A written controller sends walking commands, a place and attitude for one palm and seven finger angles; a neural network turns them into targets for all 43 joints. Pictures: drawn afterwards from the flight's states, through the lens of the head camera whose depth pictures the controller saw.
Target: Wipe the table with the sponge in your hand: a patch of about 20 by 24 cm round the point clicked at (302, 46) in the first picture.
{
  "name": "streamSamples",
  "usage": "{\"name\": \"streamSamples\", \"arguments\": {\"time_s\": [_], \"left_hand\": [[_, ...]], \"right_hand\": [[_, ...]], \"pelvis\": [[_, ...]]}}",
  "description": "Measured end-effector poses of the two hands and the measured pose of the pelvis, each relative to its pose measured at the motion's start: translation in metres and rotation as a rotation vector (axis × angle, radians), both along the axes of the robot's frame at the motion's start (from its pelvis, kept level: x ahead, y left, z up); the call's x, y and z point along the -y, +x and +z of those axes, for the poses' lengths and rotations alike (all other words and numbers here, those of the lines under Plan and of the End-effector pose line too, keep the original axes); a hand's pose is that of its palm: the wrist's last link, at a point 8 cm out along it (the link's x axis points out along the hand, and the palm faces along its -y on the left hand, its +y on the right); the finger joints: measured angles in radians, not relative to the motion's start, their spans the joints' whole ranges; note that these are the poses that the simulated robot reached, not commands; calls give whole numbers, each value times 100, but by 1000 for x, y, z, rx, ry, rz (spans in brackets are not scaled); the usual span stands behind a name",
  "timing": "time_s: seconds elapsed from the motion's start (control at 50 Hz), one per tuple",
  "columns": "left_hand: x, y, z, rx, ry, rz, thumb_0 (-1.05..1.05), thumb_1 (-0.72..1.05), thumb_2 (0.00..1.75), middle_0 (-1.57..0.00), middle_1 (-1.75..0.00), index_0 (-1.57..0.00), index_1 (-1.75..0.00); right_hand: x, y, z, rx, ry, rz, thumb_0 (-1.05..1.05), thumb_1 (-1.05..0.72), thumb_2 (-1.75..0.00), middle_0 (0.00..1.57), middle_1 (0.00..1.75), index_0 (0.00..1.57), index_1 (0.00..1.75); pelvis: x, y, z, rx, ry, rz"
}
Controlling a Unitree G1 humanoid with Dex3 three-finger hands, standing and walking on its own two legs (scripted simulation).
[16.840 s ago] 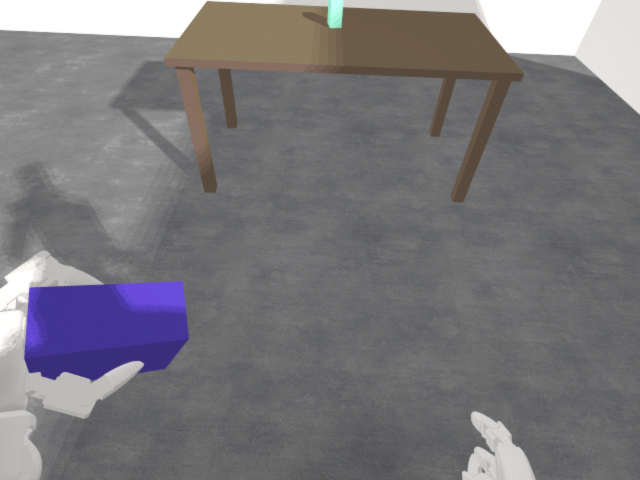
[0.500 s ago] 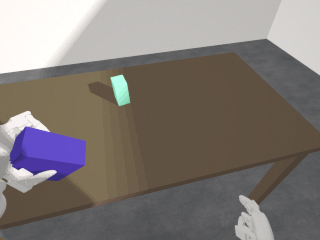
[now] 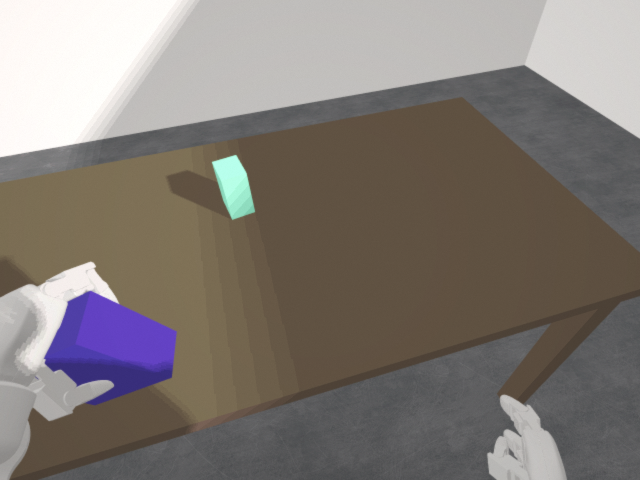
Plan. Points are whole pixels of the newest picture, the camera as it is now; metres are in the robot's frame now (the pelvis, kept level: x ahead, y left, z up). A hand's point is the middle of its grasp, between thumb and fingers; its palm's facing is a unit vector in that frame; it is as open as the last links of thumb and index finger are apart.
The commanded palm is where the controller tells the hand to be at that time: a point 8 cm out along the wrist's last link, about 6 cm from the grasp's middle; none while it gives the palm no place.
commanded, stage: turn the palm down, sponge in hand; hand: left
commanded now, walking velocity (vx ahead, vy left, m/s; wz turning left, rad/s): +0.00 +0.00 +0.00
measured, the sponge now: (107, 358) +0.21 +0.27 +0.08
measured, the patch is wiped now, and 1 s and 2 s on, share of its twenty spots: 0.00 0.00 0.00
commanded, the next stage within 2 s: move the sponge above the wiping area in 1.16 s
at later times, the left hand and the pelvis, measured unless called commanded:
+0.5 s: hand (71, 333) +0.22 +0.30 +0.11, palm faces +0.08 -0.19 -0.98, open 9.9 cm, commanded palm +0.20 +0.30 +0.18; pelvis +0.01 +0.02 +0.02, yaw +0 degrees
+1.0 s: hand (86, 331) +0.23 +0.29 +0.11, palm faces +0.01 -0.08 -1.00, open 9.9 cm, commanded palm +0.20 +0.28 +0.18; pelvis +0.01 +0.00 +0.02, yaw +0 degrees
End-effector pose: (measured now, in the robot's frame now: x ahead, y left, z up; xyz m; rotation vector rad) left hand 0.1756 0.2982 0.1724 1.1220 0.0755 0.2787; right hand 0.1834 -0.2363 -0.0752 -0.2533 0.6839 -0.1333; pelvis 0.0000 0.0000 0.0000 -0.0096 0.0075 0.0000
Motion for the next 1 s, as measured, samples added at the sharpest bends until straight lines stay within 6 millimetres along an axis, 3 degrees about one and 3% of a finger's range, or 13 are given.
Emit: {"name": "streamSamples", "arguments": {"time_s": [0.08, 0.22, 0.36, 0.76, 1.0], "left_hand": [[2, 6, 1, 9, 44, -14, 0, -48, 102, -76, -135, -76, -135], [-12, 13, 4, -28, 101, 74, 0, -48, 102, -76, -135, -76, -135], [-12, 17, -5, -118, 147, 89, 0, -48, 102, -76, -135, -75, -135], [4, 29, -9, -205, 309, 138, 0, -48, 102, -76, -135, -75, -135], [11, 31, -9, -217, 319, 145, 0, -48, 102, -76, -135, -75, -135]], "right_hand": [[-16, 10, 5, 18, 20, 13, 1, -90, -89, 20, 30, 20, 30], [-43, 27, 11, 29, 68, 50, 1, -90, -89, 20, 30, 20, 30], [-58, 41, 19, 39, 78, 89, 1, -90, -89, 20, 30, 20, 30], [-46, 57, 21, 21, 86, 122, 1, -90, -89, 20, 30, 20, 30], [-38, 63, 24, 39, 93, 120, 1, -90, -90, 20, 30, 20, 30]], "pelvis": [[-7, 2, 1, 0, -3, -3], [-16, 4, 7, 12, -4, -8], [-20, 5, 12, 25, -3, -7], [-9, 6, 20, 56, 4, 0], [-3, 6, 21, 65, 7, -7]]}}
